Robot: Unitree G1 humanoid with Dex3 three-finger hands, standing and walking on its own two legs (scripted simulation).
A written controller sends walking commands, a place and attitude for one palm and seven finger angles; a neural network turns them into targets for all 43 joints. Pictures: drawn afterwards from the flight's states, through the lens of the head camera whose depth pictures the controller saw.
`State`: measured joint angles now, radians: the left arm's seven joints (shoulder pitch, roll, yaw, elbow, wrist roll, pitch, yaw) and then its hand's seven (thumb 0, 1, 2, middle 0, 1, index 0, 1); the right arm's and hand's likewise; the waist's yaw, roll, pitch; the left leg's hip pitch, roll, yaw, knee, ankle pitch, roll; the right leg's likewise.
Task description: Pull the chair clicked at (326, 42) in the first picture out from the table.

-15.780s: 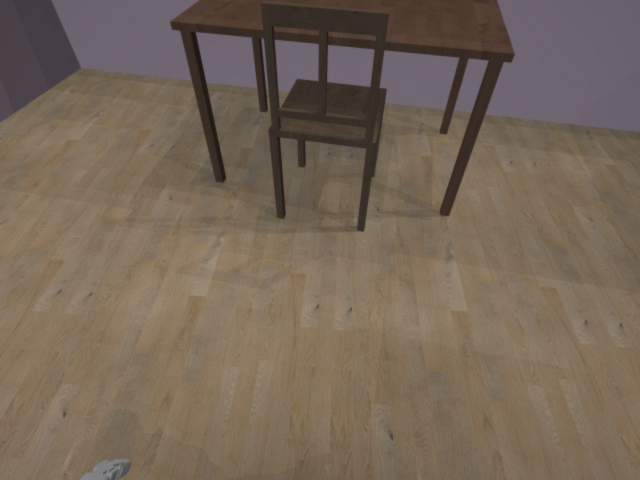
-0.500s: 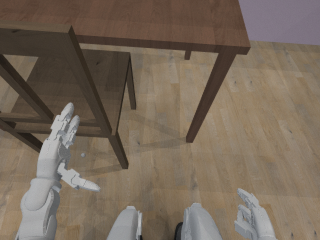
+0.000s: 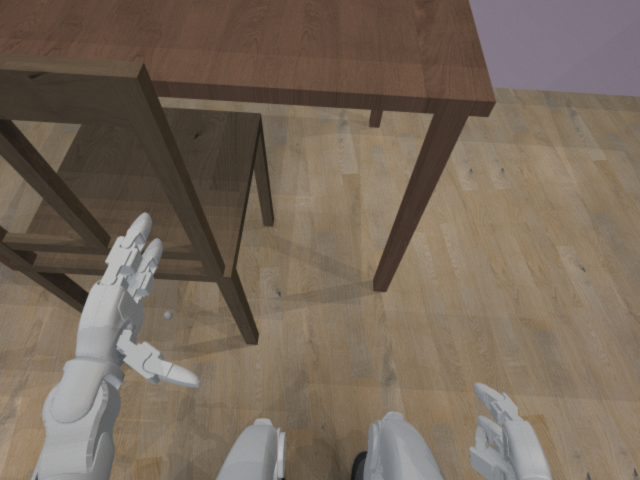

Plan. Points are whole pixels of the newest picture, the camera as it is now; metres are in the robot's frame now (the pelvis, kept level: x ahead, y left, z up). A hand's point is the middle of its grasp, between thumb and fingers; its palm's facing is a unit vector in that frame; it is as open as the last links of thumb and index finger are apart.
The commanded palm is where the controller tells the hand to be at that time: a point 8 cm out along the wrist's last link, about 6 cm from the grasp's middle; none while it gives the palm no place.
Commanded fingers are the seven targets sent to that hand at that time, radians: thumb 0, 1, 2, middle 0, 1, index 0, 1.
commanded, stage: aim the fingers beside a spindle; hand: left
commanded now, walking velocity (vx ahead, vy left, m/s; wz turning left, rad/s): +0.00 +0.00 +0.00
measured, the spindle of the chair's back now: (54, 191) +0.46 +0.38 +0.02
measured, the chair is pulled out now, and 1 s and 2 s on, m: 0.00 0.00 0.00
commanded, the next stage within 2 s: push the fingers through the gap in 1.38 s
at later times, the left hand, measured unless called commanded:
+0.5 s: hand (169, 317) +0.29 +0.19 +0.03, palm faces -0.07 -1.00 -0.04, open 16.9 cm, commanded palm +0.28 +0.25 +0.03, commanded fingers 0.00 -0.50 0.30 -0.06 -0.08 -0.06 -0.08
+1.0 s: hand (169, 313) +0.31 +0.20 +0.01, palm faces -0.01 -1.00 -0.06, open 16.9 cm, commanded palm +0.28 +0.24 +0.02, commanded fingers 0.00 -0.50 0.30 -0.06 -0.08 -0.06 -0.08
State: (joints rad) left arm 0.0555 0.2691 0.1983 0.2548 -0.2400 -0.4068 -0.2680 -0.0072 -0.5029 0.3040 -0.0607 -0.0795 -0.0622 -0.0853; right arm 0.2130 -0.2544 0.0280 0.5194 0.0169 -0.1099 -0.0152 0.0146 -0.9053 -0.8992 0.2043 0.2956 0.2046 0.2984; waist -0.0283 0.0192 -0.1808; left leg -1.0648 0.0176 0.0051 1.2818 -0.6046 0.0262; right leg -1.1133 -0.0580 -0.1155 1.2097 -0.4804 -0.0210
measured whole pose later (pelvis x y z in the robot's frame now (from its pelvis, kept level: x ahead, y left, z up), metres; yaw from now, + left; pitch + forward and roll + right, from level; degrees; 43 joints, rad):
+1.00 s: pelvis +0.00 +0.00 +0.00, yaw +0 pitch +23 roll -2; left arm 0.01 0.27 0.20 0.31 -0.22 -0.40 -0.24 -0.01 -0.50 0.30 -0.06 -0.08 -0.06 -0.09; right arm 0.20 -0.25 0.03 0.52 0.01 -0.10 -0.02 0.01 -0.90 -0.90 0.20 0.30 0.21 0.30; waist -0.03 0.01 -0.18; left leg -1.09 0.01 0.00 1.30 -0.61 0.03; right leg -1.13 -0.06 -0.11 1.23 -0.48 -0.02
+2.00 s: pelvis +0.00 +0.00 +0.00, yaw +0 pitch +23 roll -2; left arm -0.15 0.30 0.25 0.44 -0.22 -0.36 -0.26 -0.01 -0.50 0.30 -0.06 -0.08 -0.06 -0.09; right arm 0.23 -0.26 0.03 0.54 0.02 -0.09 -0.03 0.01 -0.91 -0.90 0.20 0.30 0.21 0.30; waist -0.06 0.02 -0.17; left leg -1.08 0.02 0.01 1.28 -0.59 0.02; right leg -1.13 -0.05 -0.11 1.20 -0.47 -0.02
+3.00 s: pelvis +0.00 +0.01 +0.00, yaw -1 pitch +26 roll -3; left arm -0.45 0.35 0.32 0.73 -0.17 -0.45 -0.25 -0.01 -0.50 0.30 -0.06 -0.08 -0.06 -0.09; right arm 0.26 -0.26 0.03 0.59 0.00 -0.02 -0.01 0.01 -0.91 -0.90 0.20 0.30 0.20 0.30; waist -0.10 0.01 -0.15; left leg -1.12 0.02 0.02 1.27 -0.59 0.04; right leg -1.17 -0.04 -0.09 1.18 -0.45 -0.01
